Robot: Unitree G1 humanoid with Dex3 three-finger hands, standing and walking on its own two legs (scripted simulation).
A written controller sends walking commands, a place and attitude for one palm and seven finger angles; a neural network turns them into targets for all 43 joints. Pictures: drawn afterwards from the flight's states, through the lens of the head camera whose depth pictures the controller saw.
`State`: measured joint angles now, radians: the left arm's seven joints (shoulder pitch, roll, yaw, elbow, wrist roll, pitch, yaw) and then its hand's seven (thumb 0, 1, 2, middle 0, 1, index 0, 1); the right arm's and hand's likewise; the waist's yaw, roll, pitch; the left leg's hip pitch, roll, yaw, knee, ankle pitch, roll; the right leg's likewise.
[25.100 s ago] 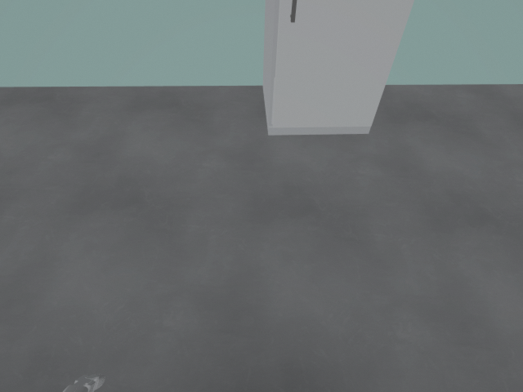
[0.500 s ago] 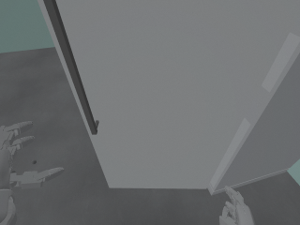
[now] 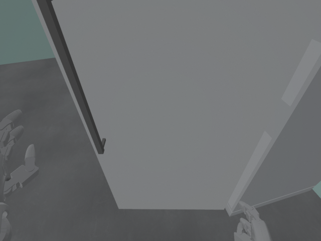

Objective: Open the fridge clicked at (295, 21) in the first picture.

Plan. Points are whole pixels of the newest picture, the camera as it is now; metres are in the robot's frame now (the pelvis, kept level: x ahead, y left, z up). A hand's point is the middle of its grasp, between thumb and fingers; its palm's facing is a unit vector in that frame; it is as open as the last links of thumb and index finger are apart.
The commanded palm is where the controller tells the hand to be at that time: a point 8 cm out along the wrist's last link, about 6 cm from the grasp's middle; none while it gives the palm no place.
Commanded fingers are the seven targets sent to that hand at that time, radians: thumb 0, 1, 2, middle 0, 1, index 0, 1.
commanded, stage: draw the hand back to the body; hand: left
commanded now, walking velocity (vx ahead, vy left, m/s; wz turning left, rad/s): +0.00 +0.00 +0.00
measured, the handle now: (83, 93) +0.42 +0.27 +0.17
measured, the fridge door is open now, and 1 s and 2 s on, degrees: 74 74 74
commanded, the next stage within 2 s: step back with the hand held close in 0.28 s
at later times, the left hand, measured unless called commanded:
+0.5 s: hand (33, 170) +0.18 +0.27 +0.17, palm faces +0.49 -0.78 -0.38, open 7.4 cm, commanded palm +0.12 +0.30 +0.18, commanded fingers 0.00 0.90 0.90 -0.20 -0.30 -0.20 -0.30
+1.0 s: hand (0, 203) +0.12 +0.29 +0.16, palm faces +0.46 -0.77 -0.43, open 7.4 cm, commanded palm +0.06 +0.32 +0.18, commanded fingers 0.00 0.90 0.90 -0.20 -0.30 -0.20 -0.30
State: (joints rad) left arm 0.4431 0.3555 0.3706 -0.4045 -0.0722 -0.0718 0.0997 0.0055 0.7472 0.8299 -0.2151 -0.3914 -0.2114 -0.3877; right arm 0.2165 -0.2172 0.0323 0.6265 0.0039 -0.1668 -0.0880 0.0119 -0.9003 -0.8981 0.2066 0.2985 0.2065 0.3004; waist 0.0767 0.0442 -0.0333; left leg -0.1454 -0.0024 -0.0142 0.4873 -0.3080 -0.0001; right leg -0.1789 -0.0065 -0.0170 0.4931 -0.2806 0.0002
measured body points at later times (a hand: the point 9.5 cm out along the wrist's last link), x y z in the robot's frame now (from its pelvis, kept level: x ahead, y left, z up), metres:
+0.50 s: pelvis -0.01 +0.00 +0.00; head -0.03 -0.02 +0.45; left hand +0.15 +0.30 +0.19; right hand +0.18 -0.22 -0.08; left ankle -0.03 +0.12 -0.74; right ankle -0.01 -0.12 -0.74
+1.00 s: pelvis -0.08 +0.02 -0.01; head -0.07 +0.04 +0.44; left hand +0.09 +0.33 +0.18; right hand +0.09 -0.21 -0.08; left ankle -0.03 +0.12 -0.74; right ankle -0.01 -0.12 -0.74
